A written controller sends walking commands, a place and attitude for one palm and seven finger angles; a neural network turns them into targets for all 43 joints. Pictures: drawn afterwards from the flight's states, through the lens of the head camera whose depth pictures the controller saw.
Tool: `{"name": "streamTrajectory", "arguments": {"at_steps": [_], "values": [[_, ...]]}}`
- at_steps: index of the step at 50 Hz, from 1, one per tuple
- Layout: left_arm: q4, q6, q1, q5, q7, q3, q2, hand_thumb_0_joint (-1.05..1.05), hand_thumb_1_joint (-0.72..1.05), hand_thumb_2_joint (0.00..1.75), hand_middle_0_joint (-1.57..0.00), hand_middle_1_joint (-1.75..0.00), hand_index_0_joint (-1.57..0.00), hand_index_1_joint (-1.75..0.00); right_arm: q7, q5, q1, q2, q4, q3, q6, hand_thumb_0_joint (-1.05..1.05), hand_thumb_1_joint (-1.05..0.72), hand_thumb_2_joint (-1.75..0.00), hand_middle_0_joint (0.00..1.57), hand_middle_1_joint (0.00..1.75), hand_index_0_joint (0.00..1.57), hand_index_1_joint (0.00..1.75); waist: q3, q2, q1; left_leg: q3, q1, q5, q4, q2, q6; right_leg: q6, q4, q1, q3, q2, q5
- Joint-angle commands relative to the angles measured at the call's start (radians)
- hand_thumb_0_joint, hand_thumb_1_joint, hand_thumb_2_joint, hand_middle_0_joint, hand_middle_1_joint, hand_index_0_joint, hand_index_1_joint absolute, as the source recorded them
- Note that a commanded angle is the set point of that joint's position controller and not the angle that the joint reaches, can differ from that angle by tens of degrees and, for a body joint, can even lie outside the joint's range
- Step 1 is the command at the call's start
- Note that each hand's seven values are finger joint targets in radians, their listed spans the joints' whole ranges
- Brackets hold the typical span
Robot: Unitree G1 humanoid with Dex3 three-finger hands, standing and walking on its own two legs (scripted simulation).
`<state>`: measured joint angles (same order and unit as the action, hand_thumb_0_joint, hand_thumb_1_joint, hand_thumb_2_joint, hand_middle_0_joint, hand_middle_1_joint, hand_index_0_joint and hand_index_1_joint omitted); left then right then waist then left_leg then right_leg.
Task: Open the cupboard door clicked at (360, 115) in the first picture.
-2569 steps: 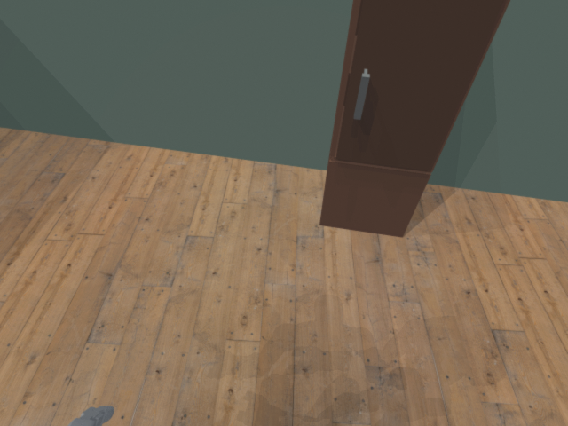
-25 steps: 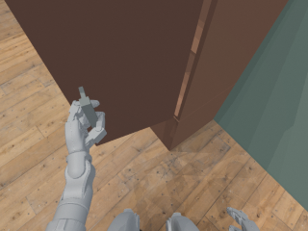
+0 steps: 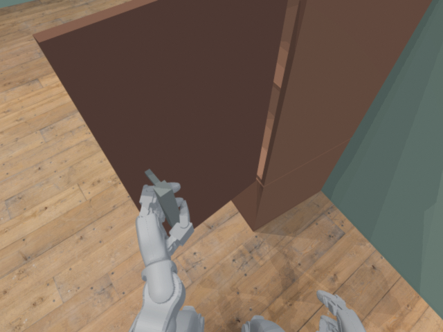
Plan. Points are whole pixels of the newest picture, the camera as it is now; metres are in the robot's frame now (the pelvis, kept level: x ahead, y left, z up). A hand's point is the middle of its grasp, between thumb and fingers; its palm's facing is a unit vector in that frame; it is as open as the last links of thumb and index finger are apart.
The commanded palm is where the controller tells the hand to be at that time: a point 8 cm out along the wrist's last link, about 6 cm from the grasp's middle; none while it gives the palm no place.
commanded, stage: open thumb and fingers to let go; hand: left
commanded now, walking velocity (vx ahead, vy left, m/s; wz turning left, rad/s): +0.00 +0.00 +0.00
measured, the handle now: (163, 200) +0.35 +0.12 +0.03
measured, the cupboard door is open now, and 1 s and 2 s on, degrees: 99 100 100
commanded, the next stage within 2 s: slide the hand sideways off the handle in 0.86 s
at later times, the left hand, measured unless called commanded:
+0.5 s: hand (186, 221) +0.31 +0.08 +0.02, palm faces +0.34 -0.94 -0.01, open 11.5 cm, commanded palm +0.27 +0.12 +0.02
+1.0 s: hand (185, 225) +0.30 +0.08 +0.02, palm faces +0.26 -0.96 -0.02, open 14.7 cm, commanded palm +0.27 +0.12 +0.02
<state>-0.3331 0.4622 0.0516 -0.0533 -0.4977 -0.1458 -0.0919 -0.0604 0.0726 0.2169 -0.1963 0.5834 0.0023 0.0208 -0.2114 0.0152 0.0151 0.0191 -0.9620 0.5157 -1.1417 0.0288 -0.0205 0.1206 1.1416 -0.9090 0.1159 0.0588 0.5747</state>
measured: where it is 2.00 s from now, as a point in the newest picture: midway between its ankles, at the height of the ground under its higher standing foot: outside the picture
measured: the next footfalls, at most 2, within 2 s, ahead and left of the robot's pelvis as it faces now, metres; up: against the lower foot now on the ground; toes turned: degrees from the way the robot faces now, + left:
none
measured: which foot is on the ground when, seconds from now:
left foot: down 0.00-1.00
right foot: down 0.00-1.00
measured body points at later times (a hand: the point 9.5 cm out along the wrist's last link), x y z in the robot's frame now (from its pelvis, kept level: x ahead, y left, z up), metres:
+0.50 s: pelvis -0.01 -0.01 -0.01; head +0.06 -0.03 +0.44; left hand +0.29 +0.13 +0.02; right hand +0.15 -0.24 -0.13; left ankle +0.02 +0.11 -0.65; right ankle -0.01 -0.04 -0.65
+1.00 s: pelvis -0.02 +0.02 -0.01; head +0.06 +0.01 +0.43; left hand +0.28 +0.13 +0.02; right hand +0.16 -0.20 -0.13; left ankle +0.02 +0.11 -0.65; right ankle -0.01 -0.04 -0.65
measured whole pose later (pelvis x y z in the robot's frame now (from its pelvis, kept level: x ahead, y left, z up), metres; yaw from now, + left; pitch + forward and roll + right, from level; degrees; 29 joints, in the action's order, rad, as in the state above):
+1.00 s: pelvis -0.02 +0.02 -0.01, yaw +0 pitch +20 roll -1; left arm -0.42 0.47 -0.05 -0.10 -0.53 -0.20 -0.08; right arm -0.04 0.07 0.17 -0.20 0.60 0.00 -0.01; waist -0.21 0.04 0.00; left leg 0.01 -1.03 0.51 -1.20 0.04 -0.05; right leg 0.10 1.19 -0.96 0.13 0.04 0.57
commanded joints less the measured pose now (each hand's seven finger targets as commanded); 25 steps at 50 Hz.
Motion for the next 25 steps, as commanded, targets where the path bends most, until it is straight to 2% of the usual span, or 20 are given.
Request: {"name": "streamTrajectory", "arguments": {"at_steps": [1,2,4,5,6,7,10,12,14,17,19,22,23,24,25], "values": [[0.188,0.074,-0.173,-0.076,-0.018,-0.053,-0.016,0.00,0.90,0.90,-0.40,-1.35,-0.40,-1.35,0.011,0.003,-0.048,-0.086,-0.120,-0.033,-0.070,0.00,-0.90,-0.90,0.20,0.30,0.20,0.30,-0.247,-0.087,0.029,-0.068,0.063,-0.212,0.036,0.000,0.007,-0.123,-0.193,0.222,-0.239,-0.103,-0.502],[0.181,0.082,-0.280,-0.091,-0.031,-0.026,0.031,0.00,0.90,0.90,-0.40,-1.35,-0.40,-1.35,0.017,0.005,-0.052,-0.088,-0.103,-0.034,-0.067,0.00,-0.90,-0.90,0.20,0.30,0.20,0.30,-0.237,-0.081,0.045,-0.066,0.042,-0.192,0.020,-0.002,0.006,-0.124,-0.197,0.202,-0.256,-0.110,-0.461],[0.129,0.083,-0.285,-0.090,-0.037,-0.005,0.033,0.00,0.76,0.84,-0.39,-1.34,-0.39,-1.34,0.025,0.006,-0.058,-0.082,-0.095,-0.032,-0.073,0.00,-0.90,-0.90,0.20,0.30,0.20,0.30,-0.227,-0.106,0.045,-0.067,-0.004,-0.149,0.004,0.002,0.006,-0.134,-0.220,0.211,-0.291,-0.127,-0.403],[0.120,0.085,-0.278,-0.083,-0.035,0.009,0.043,0.00,0.69,0.81,-0.38,-1.33,-0.38,-1.33,0.028,0.006,-0.062,-0.081,-0.095,-0.033,-0.074,0.00,-0.90,-0.90,0.20,0.30,0.20,0.30,-0.239,-0.115,0.035,-0.066,-0.019,-0.141,0.001,0.004,0.008,-0.137,-0.228,0.234,-0.309,-0.134,-0.389],[0.128,0.087,-0.293,-0.072,-0.030,0.008,0.045,0.00,0.62,0.78,-0.38,-1.32,-0.38,-1.32,0.031,0.002,-0.063,-0.083,-0.093,-0.036,-0.073,0.00,-0.90,-0.90,0.20,0.30,0.20,0.30,-0.252,-0.127,0.042,-0.067,-0.028,-0.142,-0.005,0.002,0.007,-0.142,-0.236,0.251,-0.326,-0.138,-0.398],[0.125,0.086,-0.282,-0.055,-0.022,0.003,0.030,0.00,0.55,0.75,-0.38,-1.31,-0.38,-1.31,0.032,0.000,-0.063,-0.082,-0.096,-0.036,-0.073,0.00,-0.90,-0.90,0.20,0.30,0.20,0.30,-0.272,-0.116,0.032,-0.063,-0.029,-0.141,-0.001,0.004,0.009,-0.147,-0.243,0.277,-0.338,-0.146,-0.411],[0.134,0.072,-0.304,0.004,-0.002,0.001,0.016,0.00,0.34,0.66,-0.36,-1.29,-0.36,-1.29,0.035,-0.009,-0.060,-0.089,-0.096,-0.036,-0.071,0.00,-0.90,-0.90,0.20,0.30,0.20,0.30,-0.290,-0.114,0.035,-0.059,-0.007,-0.144,0.011,0.004,0.010,-0.156,-0.262,0.306,-0.338,-0.149,-0.428],[0.128,0.066,-0.328,0.018,0.009,0.001,0.018,0.00,0.20,0.60,-0.35,-1.27,-0.35,-1.27,0.039,-0.012,-0.061,-0.093,-0.094,-0.035,-0.068,0.00,-0.90,-0.90,0.20,0.30,0.20,0.30,-0.283,-0.128,0.044,-0.061,-0.007,-0.149,0.013,0.001,0.008,-0.158,-0.263,0.302,-0.332,-0.149,-0.429],[0.123,0.068,-0.349,0.016,0.010,-0.012,0.007,0.00,0.06,0.54,-0.34,-1.26,-0.34,-1.26,0.040,-0.011,-0.055,-0.095,-0.088,-0.037,-0.070,0.00,-0.90,-0.90,0.20,0.30,0.20,0.30,-0.289,-0.121,0.049,-0.063,0.005,-0.153,0.014,0.000,0.006,-0.157,-0.255,0.285,-0.318,-0.146,-0.438],[0.100,0.075,-0.317,0.003,0.006,0.018,0.036,0.00,-0.15,0.45,-0.32,-1.24,-0.32,-1.24,0.037,-0.008,-0.053,-0.096,-0.088,-0.037,-0.069,0.00,-0.90,-0.90,0.20,0.30,0.20,0.30,-0.288,-0.128,0.034,-0.068,-0.008,-0.172,0.014,0.000,0.007,-0.155,-0.237,0.297,-0.313,-0.146,-0.482],[0.095,0.082,-0.334,-0.010,0.007,-0.001,0.021,0.00,-0.29,0.39,-0.32,-1.22,-0.32,-1.22,0.034,-0.008,-0.053,-0.096,-0.086,-0.038,-0.069,0.00,-0.90,-0.90,0.20,0.30,0.20,0.30,-0.274,-0.133,0.045,-0.069,-0.007,-0.165,0.015,0.000,0.006,-0.156,-0.236,0.282,-0.312,-0.145,-0.476],[0.090,0.089,-0.325,-0.013,0.002,0.008,0.024,0.00,-0.50,0.30,-0.30,-1.20,-0.30,-1.20,0.031,-0.007,-0.052,-0.096,-0.088,-0.039,-0.070,0.00,-0.90,-0.90,0.20,0.30,0.20,0.30,-0.277,-0.122,0.036,-0.067,0.000,-0.167,0.018,0.001,0.006,-0.149,-0.230,0.274,-0.297,-0.140,-0.461],[0.097,0.092,-0.313,-0.016,0.003,-0.002,0.015,0.00,-0.50,0.30,-0.30,-1.20,-0.30,-1.20,0.029,-0.006,-0.054,-0.096,-0.091,-0.040,-0.070,0.00,-0.90,-0.90,0.20,0.30,0.20,0.30,-0.286,-0.111,0.030,-0.067,0.009,-0.169,0.021,0.002,0.006,-0.145,-0.226,0.270,-0.291,-0.136,-0.453],[0.103,0.094,-0.323,-0.013,0.003,-0.009,0.008,0.00,-0.50,0.30,-0.30,-1.20,-0.30,-1.20,0.028,-0.006,-0.054,-0.096,-0.092,-0.040,-0.071,0.00,-0.90,-0.90,0.20,0.30,0.20,0.30,-0.287,-0.106,0.036,-0.066,0.015,-0.168,0.019,0.002,0.005,-0.148,-0.227,0.264,-0.293,-0.136,-0.460],[0.096,0.094,-0.306,-0.012,0.002,0.004,0.018,0.00,-0.50,0.30,-0.29,-1.15,-0.29,-1.15,0.027,-0.007,-0.052,-0.097,-0.094,-0.040,-0.070,0.00,-0.90,-0.90,0.20,0.30,0.20,0.30,-0.280,-0.110,0.028,-0.065,0.017,-0.163,0.024,0.002,0.006,-0.143,-0.230,0.261,-0.284,-0.134,-0.435]]}}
